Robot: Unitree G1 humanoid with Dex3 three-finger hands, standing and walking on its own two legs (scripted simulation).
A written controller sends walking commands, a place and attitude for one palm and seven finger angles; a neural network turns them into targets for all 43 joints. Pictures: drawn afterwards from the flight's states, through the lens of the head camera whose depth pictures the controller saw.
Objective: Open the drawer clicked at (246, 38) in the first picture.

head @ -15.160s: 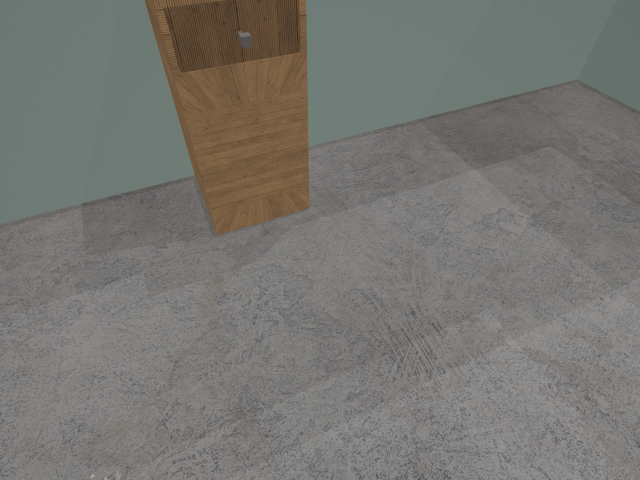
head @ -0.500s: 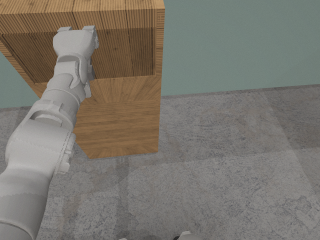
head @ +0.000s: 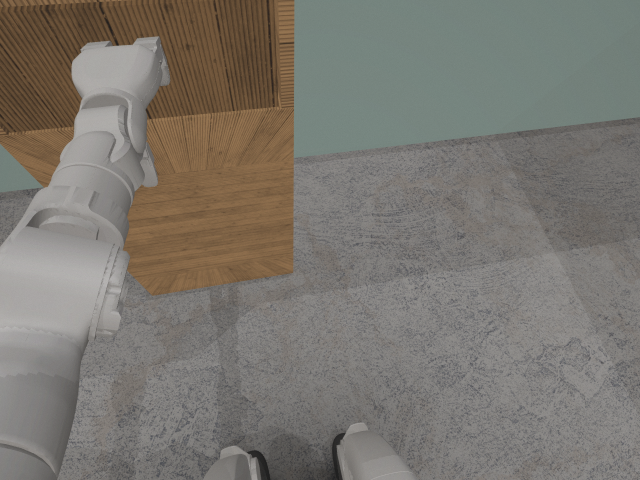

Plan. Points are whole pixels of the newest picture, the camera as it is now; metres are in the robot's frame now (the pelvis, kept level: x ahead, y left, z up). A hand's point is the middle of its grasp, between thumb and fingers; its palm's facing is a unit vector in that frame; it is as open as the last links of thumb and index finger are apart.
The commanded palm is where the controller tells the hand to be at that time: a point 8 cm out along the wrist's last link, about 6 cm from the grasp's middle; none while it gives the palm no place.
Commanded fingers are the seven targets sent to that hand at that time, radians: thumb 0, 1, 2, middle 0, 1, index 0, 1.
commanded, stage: lower the fingers behind the handle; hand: left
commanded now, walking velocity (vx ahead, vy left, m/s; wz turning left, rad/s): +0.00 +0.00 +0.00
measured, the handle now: (128, 92) +0.61 +0.15 +0.08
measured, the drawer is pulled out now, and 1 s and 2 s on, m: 0.00 0.00 0.02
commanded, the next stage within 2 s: close the thumb around the handle in 0.62 s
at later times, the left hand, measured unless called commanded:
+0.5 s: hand (140, 116) +0.57 +0.13 +0.07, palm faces -0.04 -0.03 -1.00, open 13.6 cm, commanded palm +0.57 +0.13 +0.11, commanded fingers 0.00 -0.50 0.30 -0.30 -1.20 -0.30 -1.20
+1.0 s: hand (140, 116) +0.57 +0.13 +0.07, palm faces -0.03 -0.02 -1.00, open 11.5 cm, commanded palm +0.57 +0.13 +0.11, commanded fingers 0.00 0.34 0.66 -0.36 -1.29 -0.36 -1.29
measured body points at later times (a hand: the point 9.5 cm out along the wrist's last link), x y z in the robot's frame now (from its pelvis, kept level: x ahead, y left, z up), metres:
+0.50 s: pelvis +0.01 +0.01 +0.00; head +0.14 +0.01 +0.43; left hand +0.57 +0.13 +0.12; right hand -0.02 -0.26 -0.12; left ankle +0.03 +0.11 -0.69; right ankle +0.02 -0.13 -0.69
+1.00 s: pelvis +0.03 +0.00 +0.01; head +0.14 -0.01 +0.44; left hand +0.57 +0.13 +0.12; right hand -0.02 -0.27 -0.12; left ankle +0.03 +0.11 -0.69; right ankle +0.02 -0.13 -0.69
